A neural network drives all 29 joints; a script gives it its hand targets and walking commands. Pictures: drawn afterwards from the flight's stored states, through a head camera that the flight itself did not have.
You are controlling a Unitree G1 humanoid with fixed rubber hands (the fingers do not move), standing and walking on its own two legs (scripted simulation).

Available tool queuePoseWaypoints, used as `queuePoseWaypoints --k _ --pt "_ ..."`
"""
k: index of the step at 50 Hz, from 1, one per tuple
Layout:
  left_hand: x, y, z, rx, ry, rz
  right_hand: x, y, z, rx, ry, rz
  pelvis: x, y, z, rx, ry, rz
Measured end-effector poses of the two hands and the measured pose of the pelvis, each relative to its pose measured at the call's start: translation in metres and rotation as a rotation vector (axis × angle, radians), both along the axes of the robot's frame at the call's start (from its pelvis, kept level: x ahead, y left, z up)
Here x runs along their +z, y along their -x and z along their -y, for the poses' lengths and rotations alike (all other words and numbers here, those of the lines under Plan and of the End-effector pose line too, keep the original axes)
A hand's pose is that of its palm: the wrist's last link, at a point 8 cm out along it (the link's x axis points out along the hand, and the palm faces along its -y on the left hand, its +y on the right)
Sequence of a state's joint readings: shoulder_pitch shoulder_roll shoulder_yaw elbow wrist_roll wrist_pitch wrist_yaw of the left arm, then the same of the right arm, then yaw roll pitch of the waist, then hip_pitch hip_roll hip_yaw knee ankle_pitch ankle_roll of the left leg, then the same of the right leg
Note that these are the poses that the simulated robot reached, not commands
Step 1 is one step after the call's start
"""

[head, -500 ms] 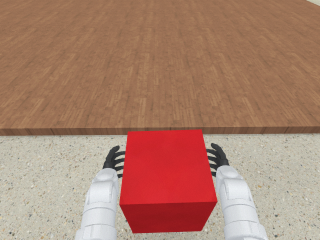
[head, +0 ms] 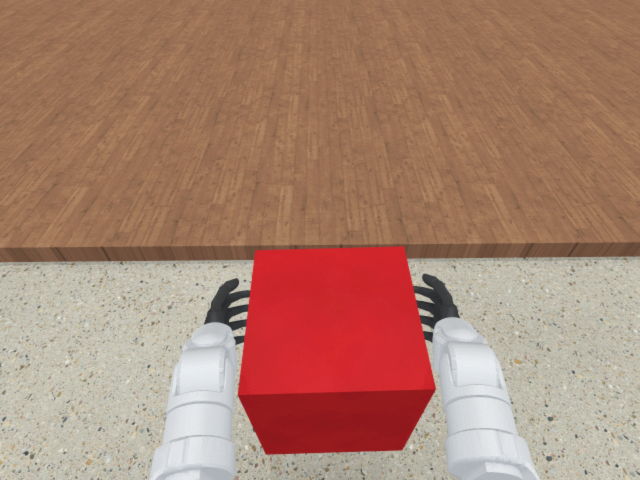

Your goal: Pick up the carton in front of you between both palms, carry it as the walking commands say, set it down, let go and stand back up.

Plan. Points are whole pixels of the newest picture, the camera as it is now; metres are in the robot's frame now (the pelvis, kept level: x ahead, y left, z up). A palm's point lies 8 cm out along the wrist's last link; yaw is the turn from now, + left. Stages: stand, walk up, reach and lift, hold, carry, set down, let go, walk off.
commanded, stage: reach and lift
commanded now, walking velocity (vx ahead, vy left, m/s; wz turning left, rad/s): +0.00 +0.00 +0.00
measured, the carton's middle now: (332, 354) +0.30 +0.00 -0.05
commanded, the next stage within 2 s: hold in 0.46 s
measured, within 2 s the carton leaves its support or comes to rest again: neither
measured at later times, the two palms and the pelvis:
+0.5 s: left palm (218, 328) +0.29 +0.15 +0.04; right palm (447, 322) +0.30 -0.15 +0.04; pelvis +0.01 +0.00 +0.00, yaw +0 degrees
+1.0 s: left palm (215, 327) +0.29 +0.15 +0.05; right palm (451, 322) +0.29 -0.15 +0.05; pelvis +0.00 +0.00 +0.00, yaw +0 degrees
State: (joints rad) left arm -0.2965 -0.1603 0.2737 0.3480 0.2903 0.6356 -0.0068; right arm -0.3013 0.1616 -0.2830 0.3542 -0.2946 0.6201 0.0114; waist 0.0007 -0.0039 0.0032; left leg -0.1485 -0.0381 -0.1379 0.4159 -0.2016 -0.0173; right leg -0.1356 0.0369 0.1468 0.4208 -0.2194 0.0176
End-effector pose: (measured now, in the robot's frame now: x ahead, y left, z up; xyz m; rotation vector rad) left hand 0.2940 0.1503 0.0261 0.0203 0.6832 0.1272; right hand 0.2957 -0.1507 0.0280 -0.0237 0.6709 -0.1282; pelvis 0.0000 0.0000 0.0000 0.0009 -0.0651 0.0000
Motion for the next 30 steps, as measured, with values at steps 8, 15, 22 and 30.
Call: queuePoseWaypoints --k 8,15,22,30 --pt "0.003 -0.002 0.001 -0.007 -0.01 -0.002 0.003 -0.002 0.0 0.006 0.011 -0.002 0.002 -0.007 0.0 0.0 0.0 0.004" --pt "0.006 -0.002 0.001 -0.009 -0.014 -0.003 0.006 -0.002 0.001 0.01 0.015 -0.003 0.003 -0.011 0.001 -0.001 0.0 0.009" --pt "0.01 -0.001 0.001 -0.008 -0.015 -0.001 0.01 -0.001 0.001 0.011 0.014 -0.001 0.004 -0.011 0.001 -0.001 0.0 0.018" --pt "0.023 0.002 0.001 -0.008 -0.011 0.032 0.024 0.002 0.001 0.006 0.01 0.031 0.004 -0.01 0.001 0.0 0.0 0.037"
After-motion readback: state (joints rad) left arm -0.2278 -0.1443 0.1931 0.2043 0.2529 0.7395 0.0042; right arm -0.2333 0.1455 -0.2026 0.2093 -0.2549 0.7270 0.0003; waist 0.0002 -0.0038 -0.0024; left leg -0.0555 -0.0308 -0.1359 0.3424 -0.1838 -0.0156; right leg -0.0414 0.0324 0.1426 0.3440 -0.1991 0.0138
